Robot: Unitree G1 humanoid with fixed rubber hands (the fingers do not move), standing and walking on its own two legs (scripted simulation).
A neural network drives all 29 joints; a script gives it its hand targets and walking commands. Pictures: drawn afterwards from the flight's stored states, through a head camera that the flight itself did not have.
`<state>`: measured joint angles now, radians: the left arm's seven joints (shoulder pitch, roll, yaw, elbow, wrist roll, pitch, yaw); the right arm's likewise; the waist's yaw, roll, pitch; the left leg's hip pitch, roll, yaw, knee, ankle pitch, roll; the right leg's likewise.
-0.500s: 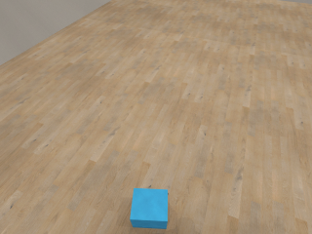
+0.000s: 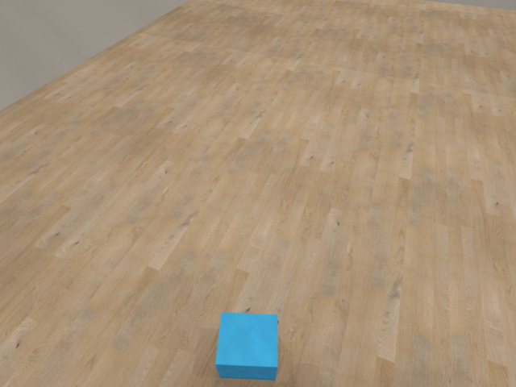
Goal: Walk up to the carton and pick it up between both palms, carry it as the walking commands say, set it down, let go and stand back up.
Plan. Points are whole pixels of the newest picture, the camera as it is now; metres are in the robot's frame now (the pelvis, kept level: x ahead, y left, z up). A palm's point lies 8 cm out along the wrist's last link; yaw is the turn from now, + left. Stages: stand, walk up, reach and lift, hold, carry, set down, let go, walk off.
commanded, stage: walk up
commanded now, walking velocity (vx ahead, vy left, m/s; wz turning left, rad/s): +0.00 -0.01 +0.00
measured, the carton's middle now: (248, 346) +0.39 +0.07 -0.69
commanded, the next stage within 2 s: stand in 1.06 s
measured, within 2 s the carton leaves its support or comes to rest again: neither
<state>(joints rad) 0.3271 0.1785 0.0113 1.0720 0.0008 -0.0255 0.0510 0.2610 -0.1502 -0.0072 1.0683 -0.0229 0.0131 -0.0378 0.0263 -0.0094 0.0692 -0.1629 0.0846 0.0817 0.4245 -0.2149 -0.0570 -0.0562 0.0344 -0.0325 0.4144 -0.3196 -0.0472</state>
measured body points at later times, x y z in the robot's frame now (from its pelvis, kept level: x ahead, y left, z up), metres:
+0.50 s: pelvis +0.00 +0.00 +0.00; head +0.01 +0.00 +0.45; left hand -0.02 +0.24 -0.16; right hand +0.02 -0.22 -0.16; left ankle +0.01 +0.15 -0.74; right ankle -0.06 -0.08 -0.74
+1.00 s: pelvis -0.02 -0.02 -0.01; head +0.00 -0.01 +0.44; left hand -0.03 +0.23 -0.17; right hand +0.01 -0.25 -0.17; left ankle +0.00 +0.15 -0.73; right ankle -0.06 -0.08 -0.74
